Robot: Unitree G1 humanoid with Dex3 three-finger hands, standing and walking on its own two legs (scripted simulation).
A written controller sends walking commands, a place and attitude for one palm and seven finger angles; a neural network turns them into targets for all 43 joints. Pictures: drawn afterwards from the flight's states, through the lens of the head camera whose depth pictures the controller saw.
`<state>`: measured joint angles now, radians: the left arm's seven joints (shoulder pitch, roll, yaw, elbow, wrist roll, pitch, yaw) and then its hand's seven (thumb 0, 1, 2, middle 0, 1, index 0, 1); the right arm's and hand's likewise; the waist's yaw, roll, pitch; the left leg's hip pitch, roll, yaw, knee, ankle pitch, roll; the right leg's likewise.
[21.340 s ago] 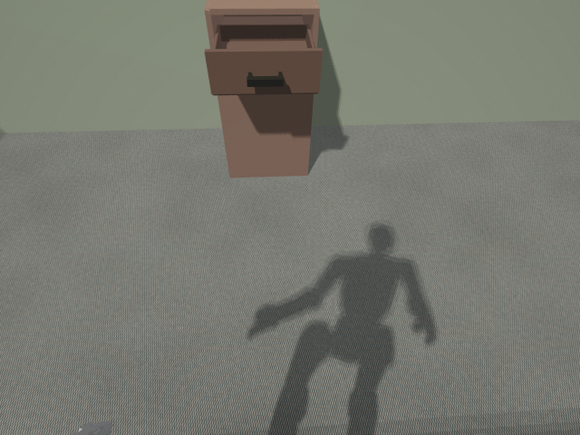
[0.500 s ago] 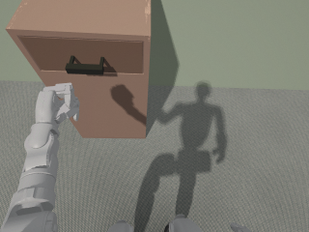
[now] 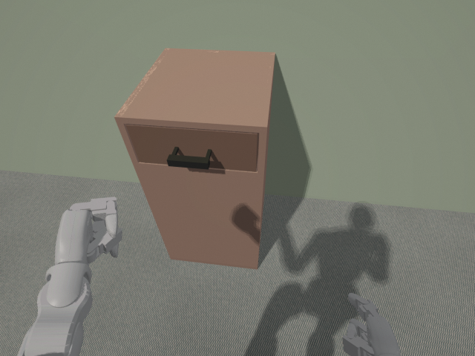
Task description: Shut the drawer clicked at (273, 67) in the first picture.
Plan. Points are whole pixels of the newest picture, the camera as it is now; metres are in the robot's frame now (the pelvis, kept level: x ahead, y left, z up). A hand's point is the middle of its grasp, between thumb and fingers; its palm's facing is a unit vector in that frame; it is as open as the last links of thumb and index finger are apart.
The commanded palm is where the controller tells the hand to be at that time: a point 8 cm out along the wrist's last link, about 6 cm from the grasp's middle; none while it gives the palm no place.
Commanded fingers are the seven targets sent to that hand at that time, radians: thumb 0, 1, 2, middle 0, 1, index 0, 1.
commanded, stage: draw the hand back to the body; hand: left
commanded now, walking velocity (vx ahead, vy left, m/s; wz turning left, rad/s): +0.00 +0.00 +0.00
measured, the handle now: (190, 156) +0.62 +0.19 -0.06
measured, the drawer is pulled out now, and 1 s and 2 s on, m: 0.00 0.00 0.00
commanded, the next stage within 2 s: step back with the hand held close in 0.54 s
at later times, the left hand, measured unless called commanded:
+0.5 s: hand (43, 281) +0.16 +0.24 +0.17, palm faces +0.43 -0.80 -0.41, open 3.2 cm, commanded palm +0.12 +0.27 +0.18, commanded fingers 0.00 0.90 0.90 -1.40 -1.60 -1.40 -1.60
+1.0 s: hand (44, 286) +0.16 +0.24 +0.16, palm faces +0.32 -0.80 -0.50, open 3.2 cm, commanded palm +0.10 +0.28 +0.18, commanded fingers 0.00 0.90 0.90 -1.40 -1.60 -1.40 -1.60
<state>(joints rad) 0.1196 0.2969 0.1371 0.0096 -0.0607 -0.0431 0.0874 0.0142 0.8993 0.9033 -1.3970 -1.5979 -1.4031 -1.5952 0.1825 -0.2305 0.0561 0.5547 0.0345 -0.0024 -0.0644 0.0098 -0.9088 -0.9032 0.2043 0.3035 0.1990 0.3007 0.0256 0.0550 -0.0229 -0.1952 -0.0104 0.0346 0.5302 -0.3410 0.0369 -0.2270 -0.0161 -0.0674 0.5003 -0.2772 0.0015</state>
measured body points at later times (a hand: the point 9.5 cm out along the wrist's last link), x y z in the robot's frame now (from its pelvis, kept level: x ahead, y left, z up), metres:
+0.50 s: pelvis -0.01 -0.01 +0.01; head -0.03 -0.04 +0.45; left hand +0.13 +0.28 +0.19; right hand +0.18 -0.23 -0.08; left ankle -0.04 +0.09 -0.74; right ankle -0.01 -0.12 -0.74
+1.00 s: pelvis -0.03 +0.00 +0.01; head -0.01 -0.01 +0.45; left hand +0.14 +0.28 +0.18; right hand +0.14 -0.25 -0.09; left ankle -0.04 +0.09 -0.74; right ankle -0.01 -0.12 -0.74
